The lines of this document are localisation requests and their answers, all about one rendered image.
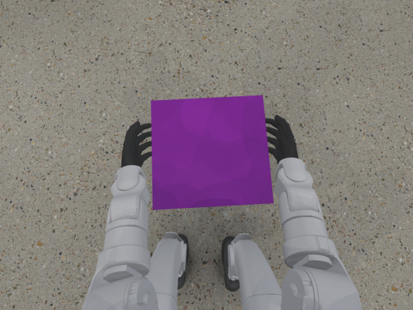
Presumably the robot left thigh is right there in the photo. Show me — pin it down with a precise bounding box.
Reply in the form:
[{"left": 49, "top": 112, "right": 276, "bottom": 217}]
[{"left": 145, "top": 238, "right": 186, "bottom": 310}]

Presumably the robot right hand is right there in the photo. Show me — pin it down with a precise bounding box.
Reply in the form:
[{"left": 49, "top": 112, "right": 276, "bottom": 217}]
[{"left": 265, "top": 115, "right": 299, "bottom": 164}]

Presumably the robot right upper arm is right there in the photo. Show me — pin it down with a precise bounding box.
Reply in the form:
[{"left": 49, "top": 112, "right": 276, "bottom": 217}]
[{"left": 281, "top": 266, "right": 361, "bottom": 310}]

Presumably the right robot forearm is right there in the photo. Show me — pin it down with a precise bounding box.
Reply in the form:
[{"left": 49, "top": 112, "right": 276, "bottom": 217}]
[{"left": 274, "top": 158, "right": 362, "bottom": 310}]

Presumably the carton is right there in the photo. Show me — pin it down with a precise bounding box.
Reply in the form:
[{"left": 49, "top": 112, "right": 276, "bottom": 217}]
[{"left": 151, "top": 95, "right": 274, "bottom": 210}]

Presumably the robot left upper arm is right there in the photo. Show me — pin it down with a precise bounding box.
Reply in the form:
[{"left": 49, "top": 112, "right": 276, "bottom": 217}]
[{"left": 82, "top": 276, "right": 159, "bottom": 310}]

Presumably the robot left hand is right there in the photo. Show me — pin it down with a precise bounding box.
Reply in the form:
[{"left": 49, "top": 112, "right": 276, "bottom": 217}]
[{"left": 121, "top": 121, "right": 152, "bottom": 167}]

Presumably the left robot forearm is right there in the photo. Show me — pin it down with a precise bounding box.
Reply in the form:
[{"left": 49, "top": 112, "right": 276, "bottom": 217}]
[{"left": 82, "top": 165, "right": 150, "bottom": 309}]

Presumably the left robot foot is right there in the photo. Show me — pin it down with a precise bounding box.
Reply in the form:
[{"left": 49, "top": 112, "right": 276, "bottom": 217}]
[{"left": 177, "top": 234, "right": 188, "bottom": 289}]

